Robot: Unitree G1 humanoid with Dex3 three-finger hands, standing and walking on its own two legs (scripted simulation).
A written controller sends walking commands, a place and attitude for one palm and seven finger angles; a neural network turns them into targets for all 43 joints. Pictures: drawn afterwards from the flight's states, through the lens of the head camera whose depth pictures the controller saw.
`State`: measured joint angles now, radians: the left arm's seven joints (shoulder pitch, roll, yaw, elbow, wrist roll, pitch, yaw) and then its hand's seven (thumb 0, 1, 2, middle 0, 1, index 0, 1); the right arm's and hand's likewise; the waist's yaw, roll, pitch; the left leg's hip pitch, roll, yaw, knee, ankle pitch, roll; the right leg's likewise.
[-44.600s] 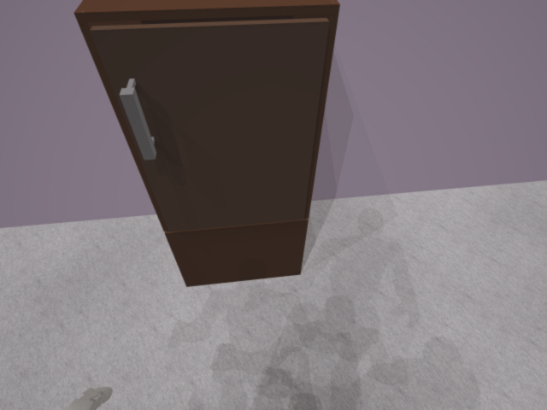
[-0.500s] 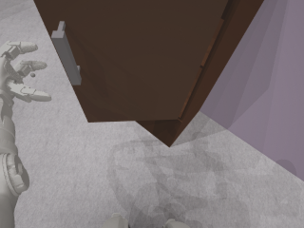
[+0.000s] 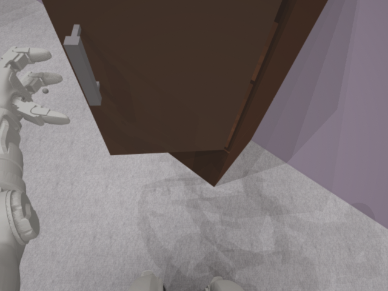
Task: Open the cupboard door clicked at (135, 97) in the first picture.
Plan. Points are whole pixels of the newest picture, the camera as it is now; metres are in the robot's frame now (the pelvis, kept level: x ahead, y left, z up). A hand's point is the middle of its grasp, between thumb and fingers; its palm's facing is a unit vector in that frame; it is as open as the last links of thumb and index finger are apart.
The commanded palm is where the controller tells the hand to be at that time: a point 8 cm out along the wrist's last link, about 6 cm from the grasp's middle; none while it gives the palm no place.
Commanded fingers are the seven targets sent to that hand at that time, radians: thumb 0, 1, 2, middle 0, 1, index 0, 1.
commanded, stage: slide the fingers in behind the handle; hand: left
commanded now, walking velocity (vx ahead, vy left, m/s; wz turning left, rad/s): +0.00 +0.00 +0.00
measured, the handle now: (86, 68) +0.55 +0.20 +0.10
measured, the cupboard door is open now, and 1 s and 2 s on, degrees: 44 44 44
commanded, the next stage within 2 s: close the thumb around the handle in 1.44 s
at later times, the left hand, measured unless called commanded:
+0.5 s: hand (66, 90) +0.48 +0.23 +0.11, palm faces +0.04 -1.00 +0.01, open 14.0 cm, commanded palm +0.46 +0.27 +0.11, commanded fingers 0.00 -0.50 0.30 -0.30 -1.20 -0.30 -1.20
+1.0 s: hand (82, 89) +0.48 +0.20 +0.11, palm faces +0.08 -1.00 +0.00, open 14.1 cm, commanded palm +0.46 +0.23 +0.11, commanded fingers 0.00 -0.50 0.30 -0.30 -1.20 -0.30 -1.20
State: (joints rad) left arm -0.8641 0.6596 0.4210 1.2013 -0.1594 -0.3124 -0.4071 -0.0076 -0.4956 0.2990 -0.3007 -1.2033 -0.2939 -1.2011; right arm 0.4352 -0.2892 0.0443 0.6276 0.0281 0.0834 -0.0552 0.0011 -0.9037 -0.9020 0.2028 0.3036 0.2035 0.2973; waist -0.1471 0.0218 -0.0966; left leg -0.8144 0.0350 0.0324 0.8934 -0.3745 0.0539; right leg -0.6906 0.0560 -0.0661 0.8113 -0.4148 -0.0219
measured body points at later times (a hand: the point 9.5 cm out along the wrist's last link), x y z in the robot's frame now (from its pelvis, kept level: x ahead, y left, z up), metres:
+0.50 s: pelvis +0.00 +0.00 +0.00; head +0.09 +0.02 +0.44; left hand +0.48 +0.28 +0.11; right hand +0.02 -0.27 -0.11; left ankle +0.03 +0.08 -0.69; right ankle -0.02 -0.11 -0.69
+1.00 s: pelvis +0.00 -0.01 +0.00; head +0.09 +0.00 +0.44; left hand +0.47 +0.25 +0.11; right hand +0.02 -0.28 -0.11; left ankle +0.03 +0.08 -0.69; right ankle -0.02 -0.11 -0.69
